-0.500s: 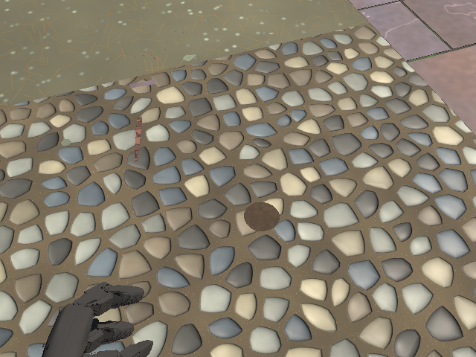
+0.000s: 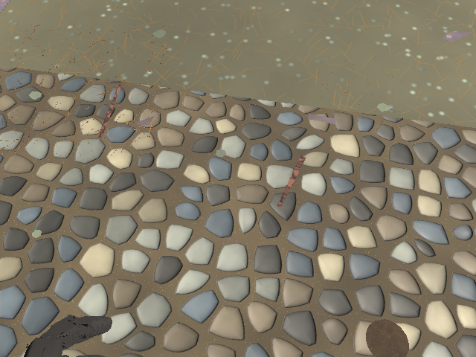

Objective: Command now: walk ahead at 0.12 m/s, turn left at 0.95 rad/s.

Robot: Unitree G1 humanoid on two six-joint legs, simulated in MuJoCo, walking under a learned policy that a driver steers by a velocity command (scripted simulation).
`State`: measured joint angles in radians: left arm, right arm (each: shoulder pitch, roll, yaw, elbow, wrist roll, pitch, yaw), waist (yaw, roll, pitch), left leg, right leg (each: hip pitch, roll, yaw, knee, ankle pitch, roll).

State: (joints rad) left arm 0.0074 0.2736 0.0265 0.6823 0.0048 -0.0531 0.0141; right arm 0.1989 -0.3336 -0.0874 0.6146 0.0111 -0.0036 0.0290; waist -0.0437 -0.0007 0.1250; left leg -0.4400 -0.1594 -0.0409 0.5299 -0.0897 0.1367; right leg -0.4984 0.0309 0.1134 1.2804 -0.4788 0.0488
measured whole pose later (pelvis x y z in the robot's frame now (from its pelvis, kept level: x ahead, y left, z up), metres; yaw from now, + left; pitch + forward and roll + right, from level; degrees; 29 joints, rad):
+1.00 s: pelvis +0.10 -0.08 +0.00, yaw +7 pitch +0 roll +1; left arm 0.20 0.30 0.08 0.73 -0.02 0.03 -0.01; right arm 0.21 -0.24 -0.07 0.68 -0.01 0.02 -0.06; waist 0.01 0.00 0.03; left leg -0.22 0.03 0.04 0.60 -0.38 -0.02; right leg -0.46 -0.01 -0.01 0.89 -0.47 0.01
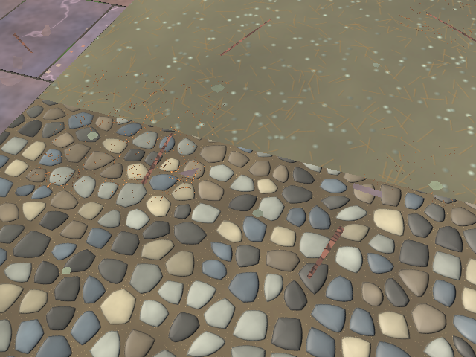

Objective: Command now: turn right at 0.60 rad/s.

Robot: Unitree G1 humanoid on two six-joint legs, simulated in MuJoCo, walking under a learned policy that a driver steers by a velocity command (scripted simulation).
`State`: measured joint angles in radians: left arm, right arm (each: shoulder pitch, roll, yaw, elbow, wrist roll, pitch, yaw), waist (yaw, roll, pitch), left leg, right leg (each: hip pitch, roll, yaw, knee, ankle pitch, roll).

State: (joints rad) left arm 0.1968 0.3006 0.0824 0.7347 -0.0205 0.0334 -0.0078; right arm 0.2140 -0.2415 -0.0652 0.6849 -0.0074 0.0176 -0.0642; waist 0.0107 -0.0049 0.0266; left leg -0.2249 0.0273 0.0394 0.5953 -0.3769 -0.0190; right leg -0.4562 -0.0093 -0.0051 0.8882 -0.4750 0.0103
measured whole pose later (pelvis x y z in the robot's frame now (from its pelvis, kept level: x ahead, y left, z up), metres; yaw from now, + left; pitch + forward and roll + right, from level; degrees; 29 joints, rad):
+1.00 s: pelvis +0.07 -0.02 +0.01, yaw -23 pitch +0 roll +0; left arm 0.23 0.26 0.05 0.67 0.01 0.03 0.01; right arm 0.15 -0.24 -0.03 0.73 -0.01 -0.02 -0.01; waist 0.01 0.00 0.02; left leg -0.22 -0.03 -0.06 0.53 -0.30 0.01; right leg -0.21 0.09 0.17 0.53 -0.30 -0.01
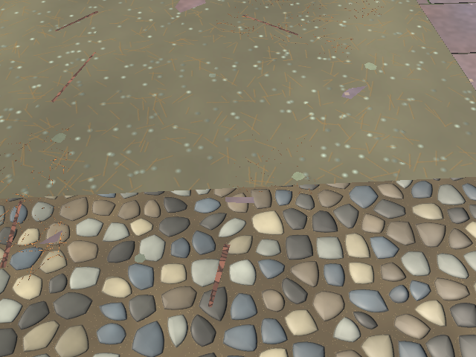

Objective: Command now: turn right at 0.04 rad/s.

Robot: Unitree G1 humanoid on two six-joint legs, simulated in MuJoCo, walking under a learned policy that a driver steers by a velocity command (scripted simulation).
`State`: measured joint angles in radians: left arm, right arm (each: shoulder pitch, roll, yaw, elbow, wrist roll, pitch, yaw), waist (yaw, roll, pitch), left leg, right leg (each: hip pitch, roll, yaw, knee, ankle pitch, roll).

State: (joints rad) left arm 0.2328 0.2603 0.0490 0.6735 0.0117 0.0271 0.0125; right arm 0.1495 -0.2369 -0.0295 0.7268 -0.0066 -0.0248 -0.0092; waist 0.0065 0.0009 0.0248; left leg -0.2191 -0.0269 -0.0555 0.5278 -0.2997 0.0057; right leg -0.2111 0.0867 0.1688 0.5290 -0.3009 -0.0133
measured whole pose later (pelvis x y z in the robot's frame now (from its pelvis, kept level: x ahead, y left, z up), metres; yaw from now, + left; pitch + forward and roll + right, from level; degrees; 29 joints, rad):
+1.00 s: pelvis +0.46 +0.05 -0.01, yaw +25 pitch +0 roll +1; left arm 0.15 0.25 0.01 0.64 0.01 -0.13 0.02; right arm 0.30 -0.31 -0.07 0.73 0.02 -0.05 0.02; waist -0.02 0.00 0.09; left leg -0.27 -0.23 -0.02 0.47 -0.19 0.19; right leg -0.55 -0.06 0.14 1.30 -0.37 0.04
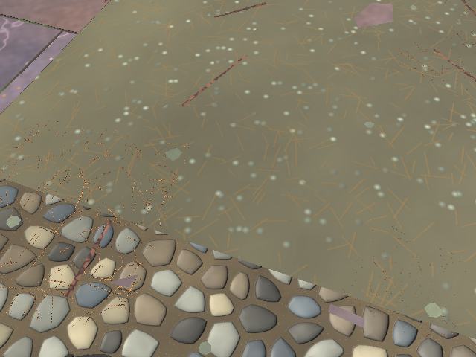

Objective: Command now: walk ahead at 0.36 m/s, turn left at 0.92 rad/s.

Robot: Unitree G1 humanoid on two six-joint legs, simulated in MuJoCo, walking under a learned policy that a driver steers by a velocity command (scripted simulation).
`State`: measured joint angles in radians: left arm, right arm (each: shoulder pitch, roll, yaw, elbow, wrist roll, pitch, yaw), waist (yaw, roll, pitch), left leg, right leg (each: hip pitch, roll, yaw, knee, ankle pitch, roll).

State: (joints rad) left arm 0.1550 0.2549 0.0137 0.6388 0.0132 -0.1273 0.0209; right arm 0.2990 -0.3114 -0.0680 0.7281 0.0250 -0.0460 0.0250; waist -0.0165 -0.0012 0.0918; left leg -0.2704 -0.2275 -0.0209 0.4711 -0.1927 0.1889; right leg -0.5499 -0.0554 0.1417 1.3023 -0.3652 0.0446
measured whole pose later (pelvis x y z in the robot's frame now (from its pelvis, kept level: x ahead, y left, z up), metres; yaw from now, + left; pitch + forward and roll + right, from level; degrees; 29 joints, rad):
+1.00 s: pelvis +0.26 +0.02 +0.00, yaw +16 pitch -1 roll +0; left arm 0.22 0.21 0.03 0.75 0.01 -0.01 0.02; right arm 0.26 -0.20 -0.01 0.77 -0.01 -0.02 -0.01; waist 0.01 0.00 0.02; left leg -0.18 -0.05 -0.03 0.56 -0.36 0.04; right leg -0.32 0.01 0.05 0.54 -0.20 0.01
